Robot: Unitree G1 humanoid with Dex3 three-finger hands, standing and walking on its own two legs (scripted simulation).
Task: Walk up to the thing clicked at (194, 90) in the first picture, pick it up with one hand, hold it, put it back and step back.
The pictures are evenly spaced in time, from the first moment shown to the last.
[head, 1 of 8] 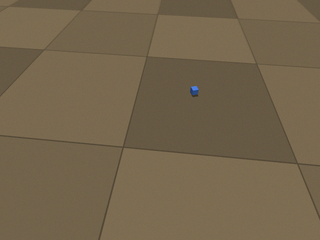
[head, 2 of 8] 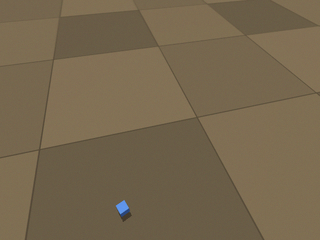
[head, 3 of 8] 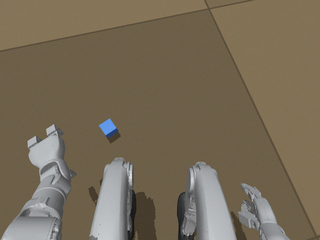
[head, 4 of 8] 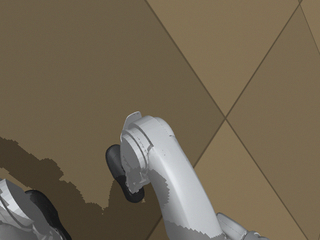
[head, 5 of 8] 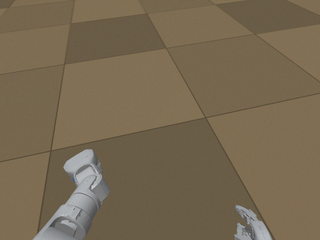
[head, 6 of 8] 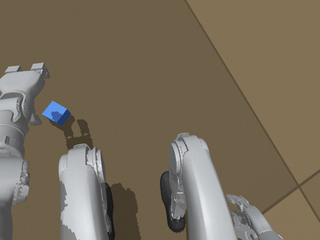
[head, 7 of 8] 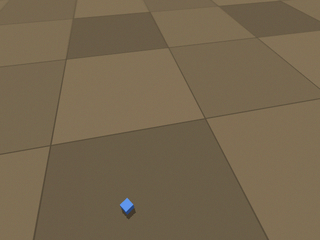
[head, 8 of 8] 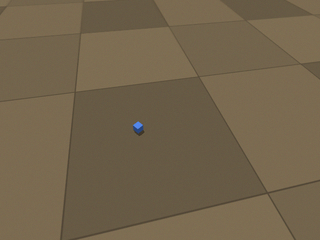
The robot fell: no
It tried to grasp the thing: yes
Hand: left
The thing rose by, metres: 0.67
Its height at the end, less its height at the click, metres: +0.00
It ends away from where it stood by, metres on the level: 0.01
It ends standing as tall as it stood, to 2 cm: yes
